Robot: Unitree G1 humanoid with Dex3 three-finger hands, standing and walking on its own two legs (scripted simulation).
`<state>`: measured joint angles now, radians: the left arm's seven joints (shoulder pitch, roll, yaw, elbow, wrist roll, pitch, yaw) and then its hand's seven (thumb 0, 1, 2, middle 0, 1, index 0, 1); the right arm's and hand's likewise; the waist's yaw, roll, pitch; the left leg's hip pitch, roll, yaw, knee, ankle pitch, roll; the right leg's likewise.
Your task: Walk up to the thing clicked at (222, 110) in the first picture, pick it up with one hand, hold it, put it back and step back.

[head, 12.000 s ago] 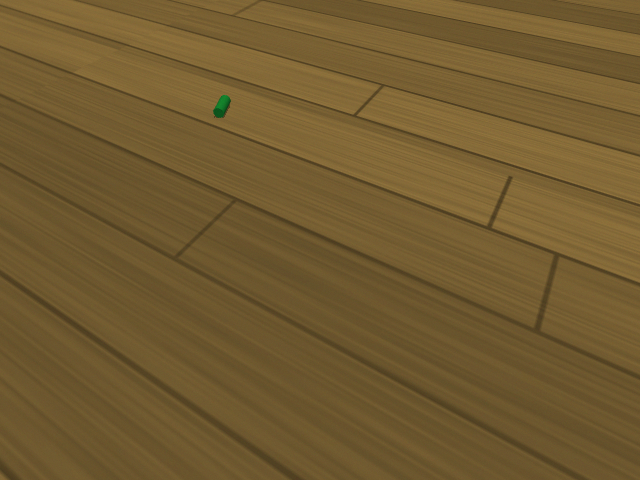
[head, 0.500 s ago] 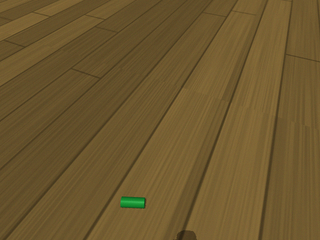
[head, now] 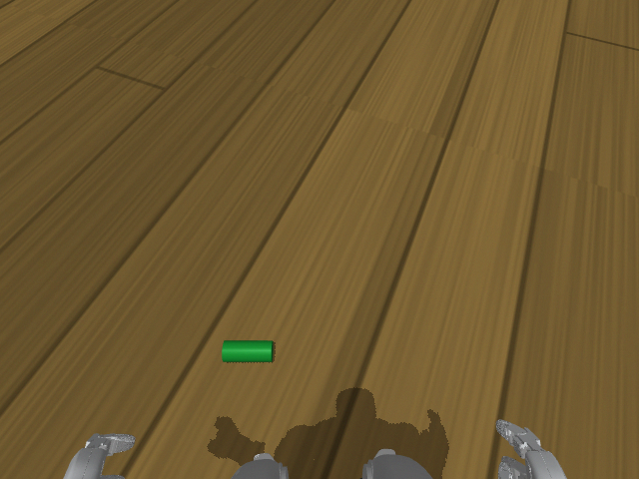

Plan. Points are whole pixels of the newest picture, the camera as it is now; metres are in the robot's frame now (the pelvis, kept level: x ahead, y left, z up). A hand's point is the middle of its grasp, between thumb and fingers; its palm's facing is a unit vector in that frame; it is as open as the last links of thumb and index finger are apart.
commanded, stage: rise first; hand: left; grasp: from above
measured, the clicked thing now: (248, 351) +0.48 +0.19 -0.70
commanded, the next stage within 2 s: none
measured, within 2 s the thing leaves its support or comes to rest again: neither
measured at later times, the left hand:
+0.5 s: hand out of the picture +0.15 +0.26 -0.23, palm faces -0.27 -0.81 -0.51, open 13.6 cm
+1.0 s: hand (190, 403) +0.29 +0.27 -0.42, palm faces -0.49 -0.31 -0.81, open 13.5 cm
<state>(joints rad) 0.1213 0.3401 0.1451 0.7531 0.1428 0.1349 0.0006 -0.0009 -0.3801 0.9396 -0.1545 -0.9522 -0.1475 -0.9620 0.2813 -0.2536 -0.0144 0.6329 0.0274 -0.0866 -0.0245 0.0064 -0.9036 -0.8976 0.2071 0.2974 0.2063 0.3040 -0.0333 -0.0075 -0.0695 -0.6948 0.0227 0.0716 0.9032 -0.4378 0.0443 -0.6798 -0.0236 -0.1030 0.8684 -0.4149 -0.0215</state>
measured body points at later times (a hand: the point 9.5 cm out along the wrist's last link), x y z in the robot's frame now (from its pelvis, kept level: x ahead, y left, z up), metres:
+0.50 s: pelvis -0.01 +0.00 -0.08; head +0.11 +0.01 +0.35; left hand +0.16 +0.31 -0.19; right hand +0.17 -0.26 -0.17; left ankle +0.00 +0.09 -0.69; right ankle +0.01 -0.11 -0.69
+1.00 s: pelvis -0.08 -0.01 -0.27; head +0.14 +0.00 +0.12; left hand +0.31 +0.28 -0.37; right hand +0.05 -0.29 -0.41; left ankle +0.00 +0.09 -0.69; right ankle +0.00 -0.11 -0.69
